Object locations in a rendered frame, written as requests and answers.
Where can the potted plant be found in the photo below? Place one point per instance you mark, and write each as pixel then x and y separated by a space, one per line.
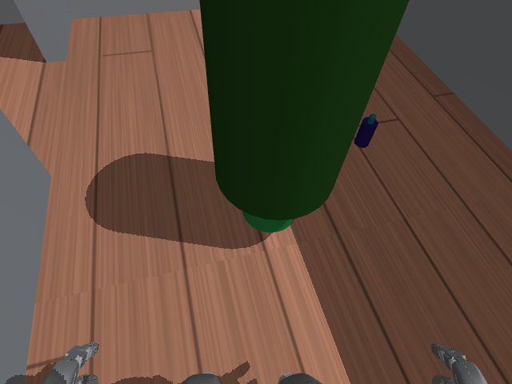
pixel 288 82

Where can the bottle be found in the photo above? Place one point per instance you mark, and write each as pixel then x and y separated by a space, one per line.
pixel 366 131

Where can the left robot hand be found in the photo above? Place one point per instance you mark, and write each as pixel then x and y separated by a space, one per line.
pixel 65 371

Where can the right robot hand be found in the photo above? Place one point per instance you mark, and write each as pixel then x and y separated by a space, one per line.
pixel 464 372

